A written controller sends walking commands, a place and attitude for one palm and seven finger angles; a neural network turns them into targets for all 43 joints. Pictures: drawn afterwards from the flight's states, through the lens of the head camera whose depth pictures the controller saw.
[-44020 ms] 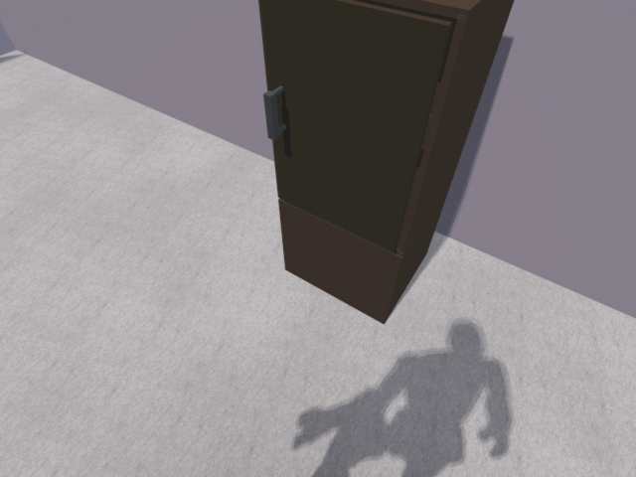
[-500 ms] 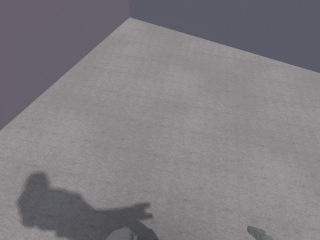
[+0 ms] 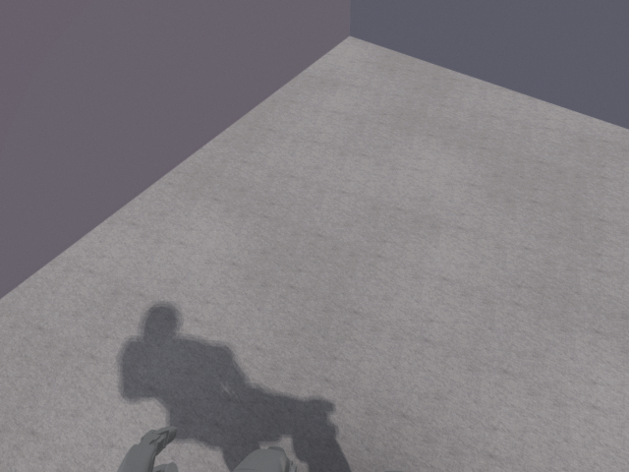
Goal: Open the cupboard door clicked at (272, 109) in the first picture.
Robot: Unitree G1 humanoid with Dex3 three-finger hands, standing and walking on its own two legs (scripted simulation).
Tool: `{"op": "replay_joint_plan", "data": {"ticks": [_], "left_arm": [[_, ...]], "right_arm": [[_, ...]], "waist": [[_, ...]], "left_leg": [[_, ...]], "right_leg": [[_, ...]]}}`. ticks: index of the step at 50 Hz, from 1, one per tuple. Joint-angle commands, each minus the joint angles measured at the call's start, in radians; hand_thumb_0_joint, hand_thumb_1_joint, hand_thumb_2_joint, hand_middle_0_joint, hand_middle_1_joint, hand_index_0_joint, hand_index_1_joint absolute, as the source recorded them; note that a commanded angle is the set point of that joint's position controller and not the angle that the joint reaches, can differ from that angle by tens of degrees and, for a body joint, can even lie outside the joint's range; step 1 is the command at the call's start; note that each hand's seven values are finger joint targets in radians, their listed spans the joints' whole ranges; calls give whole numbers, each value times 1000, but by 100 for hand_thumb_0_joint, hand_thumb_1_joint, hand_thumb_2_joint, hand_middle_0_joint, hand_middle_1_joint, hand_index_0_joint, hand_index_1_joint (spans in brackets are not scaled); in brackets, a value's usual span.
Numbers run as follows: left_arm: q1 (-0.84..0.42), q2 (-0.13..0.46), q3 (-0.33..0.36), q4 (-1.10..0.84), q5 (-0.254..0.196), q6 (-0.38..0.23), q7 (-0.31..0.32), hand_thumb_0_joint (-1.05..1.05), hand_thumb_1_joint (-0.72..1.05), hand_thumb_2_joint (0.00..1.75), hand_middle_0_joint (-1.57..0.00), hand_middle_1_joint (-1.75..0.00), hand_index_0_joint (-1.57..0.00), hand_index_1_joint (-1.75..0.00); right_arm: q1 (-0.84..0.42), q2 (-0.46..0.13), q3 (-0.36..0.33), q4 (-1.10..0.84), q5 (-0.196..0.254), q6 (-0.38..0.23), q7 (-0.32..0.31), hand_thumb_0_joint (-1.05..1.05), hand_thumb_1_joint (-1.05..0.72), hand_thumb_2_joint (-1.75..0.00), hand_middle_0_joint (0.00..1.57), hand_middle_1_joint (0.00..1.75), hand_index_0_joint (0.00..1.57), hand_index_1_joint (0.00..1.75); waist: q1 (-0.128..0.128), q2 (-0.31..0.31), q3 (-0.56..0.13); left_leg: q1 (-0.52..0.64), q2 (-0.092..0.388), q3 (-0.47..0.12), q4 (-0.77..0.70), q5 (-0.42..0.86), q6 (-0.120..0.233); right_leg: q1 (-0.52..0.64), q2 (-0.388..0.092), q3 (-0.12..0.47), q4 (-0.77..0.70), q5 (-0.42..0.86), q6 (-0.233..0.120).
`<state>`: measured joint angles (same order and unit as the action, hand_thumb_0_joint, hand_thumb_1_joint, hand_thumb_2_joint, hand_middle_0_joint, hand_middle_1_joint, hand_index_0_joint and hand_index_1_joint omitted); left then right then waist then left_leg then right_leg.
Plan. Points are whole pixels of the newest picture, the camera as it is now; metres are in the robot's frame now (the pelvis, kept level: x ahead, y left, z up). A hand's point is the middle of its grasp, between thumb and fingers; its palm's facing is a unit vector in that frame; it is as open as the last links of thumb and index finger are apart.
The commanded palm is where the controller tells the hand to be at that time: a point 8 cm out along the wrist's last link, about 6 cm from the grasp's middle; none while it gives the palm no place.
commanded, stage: turn to face it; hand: left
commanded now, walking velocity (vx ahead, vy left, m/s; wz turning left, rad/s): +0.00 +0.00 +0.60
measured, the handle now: out of the picture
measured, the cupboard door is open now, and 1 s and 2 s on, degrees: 40 40 40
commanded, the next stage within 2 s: none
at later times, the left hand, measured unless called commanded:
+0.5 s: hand out of the picture -0.03 +0.24 -0.18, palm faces +0.36 -0.90 -0.25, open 7.4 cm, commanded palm none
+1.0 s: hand out of the picture -0.01 +0.18 -0.13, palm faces +0.55 -0.79 -0.28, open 7.4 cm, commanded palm none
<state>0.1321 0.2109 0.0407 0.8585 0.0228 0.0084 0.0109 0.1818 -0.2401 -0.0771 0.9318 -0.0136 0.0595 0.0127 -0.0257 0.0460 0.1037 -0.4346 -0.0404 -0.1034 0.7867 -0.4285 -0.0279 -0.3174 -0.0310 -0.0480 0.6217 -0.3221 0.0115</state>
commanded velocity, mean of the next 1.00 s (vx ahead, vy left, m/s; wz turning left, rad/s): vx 0.00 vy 0.00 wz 0.60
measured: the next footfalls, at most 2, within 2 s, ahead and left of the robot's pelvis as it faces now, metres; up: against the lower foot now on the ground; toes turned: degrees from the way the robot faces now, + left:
left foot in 0.40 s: +0.00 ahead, +0.13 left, +0.00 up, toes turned +22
right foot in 0.84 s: +0.10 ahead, -0.11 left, +0.00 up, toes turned +28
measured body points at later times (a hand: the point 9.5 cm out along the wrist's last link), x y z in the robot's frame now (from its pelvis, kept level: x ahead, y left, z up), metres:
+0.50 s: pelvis +0.00 +0.02 +0.00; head +0.03 +0.06 +0.45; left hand -0.05 +0.29 -0.16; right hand +0.20 -0.19 -0.12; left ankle -0.03 +0.11 -0.73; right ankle +0.00 -0.12 -0.67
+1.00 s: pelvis +0.02 -0.03 +0.01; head +0.08 -0.03 +0.46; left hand -0.04 +0.22 -0.11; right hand +0.22 -0.22 -0.15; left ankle -0.08 +0.07 -0.63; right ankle +0.06 -0.13 -0.73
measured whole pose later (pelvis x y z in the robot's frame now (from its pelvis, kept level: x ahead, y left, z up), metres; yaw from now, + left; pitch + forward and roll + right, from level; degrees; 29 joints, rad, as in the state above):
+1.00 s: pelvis +0.02 -0.03 +0.01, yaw +36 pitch +0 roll +2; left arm 0.17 0.17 0.03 0.88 0.02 0.01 0.02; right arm 0.17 -0.26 -0.09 0.96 -0.02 0.08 0.03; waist -0.04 0.03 0.12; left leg -0.53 -0.02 -0.02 1.17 -0.43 -0.06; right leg -0.21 -0.08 -0.12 0.53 -0.32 -0.01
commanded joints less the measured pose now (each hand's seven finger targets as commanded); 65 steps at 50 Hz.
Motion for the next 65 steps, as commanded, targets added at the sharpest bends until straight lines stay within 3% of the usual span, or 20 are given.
{"op": "replay_joint_plan", "data": {"ticks": [1, 4, 14, 18, 19, 20, 21, 26, 39, 41, 42, 43, 44, 47, 57, 61, 62, 63, 64, 65], "left_arm": [[34, 172, 46, -62, -1, -18, 29, 0, 90, 90, -20, -30, -20, -30], [38, 141, 37, -61, -2, -23, 27, 0, 90, 90, -20, -30, -20, -30], [157, 202, 68, -12, 11, -18, 23, 0, 90, 90, -20, -30, -20, -30], [118, 218, 76, -14, -1, -13, 11, 0, 90, 90, -20, -30, -20, -30], [110, 182, 69, -29, -7, -8, 7, 0, 90, 90, -20, -30, -20, -30], [52, 106, 45, -83, -14, -2, 0, 0, 90, 90, -20, -30, -20, -30], [-10, 128, 41, -101, -2, 14, 11, 0, 90, 90, -20, -30, -20, -30], [41, 138, 52, -27, 1, 27, -3, 0, 90, 90, -20, -30, -20, -30], [78, 116, 41, -47, -14, 4, 5, 0, 90, 90, -20, -30, -20, -30], [168, 183, 60, -28, -5, -15, 17, 0, 90, 90, -20, -30, -20, -30], [175, 276, 75, -30, 8, -20, 25, 0, 90, 90, -20, -30, -20, -30], [159, 265, 64, -35, 3, -17, 27, 0, 90, 90, -20, -30, -20, -30], [94, 204, 56, -44, 1, -20, 33, 0, 90, 90, -20, -30, -20, -30], [20, 146, 36, -62, -6, -20, 27, 0, 90, 90, -20, -30, -20, -30], [158, 204, 67, -13, 8, -18, 22, 0, 90, 90, -20, -30, -20, -30], [131, 222, 79, -12, 0, -14, 14, 0, 90, 90, -20, -30, -20, -30], [120, 203, 73, -23, -9, -11, 8, 0, 90, 90, -20, -30, -20, -30], [81, 121, 54, -70, -17, -5, -2, 0, 90, 90, -20, -30, -20, -30], [-5, 119, 37, -101, -7, 10, 9, 0, 90, 90, -20, -30, -20, -30], [-1, 132, 41, -110, -4, 14, 13, 0, 90, 90, -20, -30, -20, -30]], "right_arm": [[-29, -107, -40, -82, -5, -11, 2, 0, -90, -90, 20, 30, 20, 30], [-34, -76, -26, -65, -2, -2, 16, 0, -90, -90, 20, 30, 20, 30], [-143, -47, -3, -87, 5, -13, 19, 0, -90, -90, 20, 30, 20, 30], [-25, -93, -14, -69, 1, -27, 15, 0, -90, -90, 20, 30, 20, 30], [50, -170, -33, -53, -4, -36, 14, 0, -90, -90, 20, 30, 20, 30], [122, -286, -63, -47, -9, -38, 2, 0, -90, -90, 20, 30, 20, 30], [163, -290, -58, -24, -5, -29, -8, 0, -90, -90, 20, 30, 20, 30], [-35, -191, -24, -87, -8, -42, -30, 0, -90, -90, 20, 30, 20, 30], [-36, -195, -42, -95, -8, -34, -23, 0, -90, -90, 20, 30, 20, 30], [-40, -127, -37, -107, 8, -34, -17, 0, -90, -90, 20, 30, 20, 30], [-35, -68, -28, -126, 12, -38, -14, 0, -90, -90, 20, 30, 20, 30], [-55, -125, -36, -119, 1, -32, -10, 0, -90, -90, 20, 30, 20, 30], [-38, -121, -41, -106, -2, -25, -7, 0, -90, -90, 20, 30, 20, 30], [-18, -91, -30, -58, -4, -5, 10, 0, -90, -90, 20, 30, 20, 30], [-149, -48, -5, -82, 3, -13, 21, 0, -90, -90, 20, 30, 20, 30], [-44, -88, -14, -68, 1, -30, 15, 0, -90, -90, 20, 30, 20, 30], [36, -146, -29, -48, -3, -37, 14, 0, -90, -90, 20, 30, 20, 30], [108, -272, -63, -41, -11, -44, 4, 0, -90, -90, 20, 30, 20, 30], [172, -295, -62, -19, -1, -32, -5, 0, -90, -90, 20, 30, 20, 30], [138, -280, -51, -31, -6, -30, -11, 0, -90, -90, 20, 30, 20, 30]], "waist": [[13, -285, -118], [4, -241, -115], [74, -254, -126], [-2, -194, -179], [-45, 5, -233], [-91, 308, -233], [-92, 180, -238], [12, 101, -110], [38, 121, -166], [81, -56, -215], [90, -372, -207], [85, -291, -175], [44, -223, -150], [0, -253, -105], [75, -261, -120], [12, -226, -174], [-39, -89, -232], [-84, 259, -251], [-99, 220, -250], [-71, 135, -217]], "left_leg": [[-181, 57, 34, 495, -55, -23], [-163, 65, 82, 439, 33, -44], [-14, 65, 198, -1, -44, -31], [244, 49, 213, -289, 166, 2], [425, 171, 44, -388, 352, 52], [520, 451, -343, -421, 801, 212], [490, 496, -311, -395, 906, 277], [269, 280, -110, -448, 575, 180], [167, 207, -233, -342, 538, 166], [-46, 95, -160, -177, 266, 74], [-207, -59, 55, 86, -135, -14], [-178, -6, 24, 319, -209, -7], [-180, 28, -5, 410, -138, -7], [-173, 61, 60, 479, 13, -39], [-38, 54, 195, 15, -31, -34], [202, 29, 222, -276, 143, -1], [402, 92, 136, -361, 339, 32], [558, 401, -288, -403, 742, 183], [525, 468, -316, -381, 975, 254], [452, 469, -239, -388, 849, 274]], "right_leg": [[164, -346, 245, -304, 344, -147], [198, -270, 56, -263, 497, -99], [294, -353, -37, -180, 619, -123], [168, -335, -124, -6, 509, -49], [4, -262, -168, 198, 297, 9], [-290, -105, -146, 435, -346, 85], [-314, -110, 0, 517, -356, 65], [-265, -84, 48, 567, -79, 78], [69, 33, 9, -22, -13, 64], [357, -121, 143, -297, 115, 23], [416, -412, 428, -346, 257, -99], [265, -487, 414, -332, 349, -175], [232, -436, 318, -317, 385, -182], [207, -286, 79, -265, 504, -116], [319, -332, -43, -184, 642, -117], [229, -329, -118, -5, 610, -54], [86, -290, -157, 169, 464, -4], [-251, -119, -164, 419, -249, 78], [-296, -105, -19, 515, -355, 67], [-285, -126, 15, 541, -327, 58]]}}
